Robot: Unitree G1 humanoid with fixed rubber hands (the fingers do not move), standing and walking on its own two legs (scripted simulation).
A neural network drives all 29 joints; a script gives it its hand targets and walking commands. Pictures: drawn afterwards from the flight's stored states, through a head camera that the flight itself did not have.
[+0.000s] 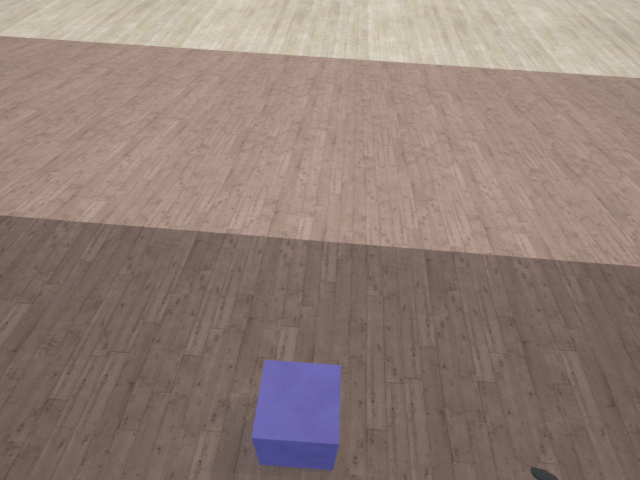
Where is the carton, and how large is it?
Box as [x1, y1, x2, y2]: [252, 360, 340, 469]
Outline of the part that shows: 264,360 252,432 252,440 260,464 332,469 338,446 340,365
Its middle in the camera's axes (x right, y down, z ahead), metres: -0.06 +0.48 +1.09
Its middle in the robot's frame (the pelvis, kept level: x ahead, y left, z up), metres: +0.44 +0.03 -0.66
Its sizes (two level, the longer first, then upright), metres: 0.210 0.200 0.250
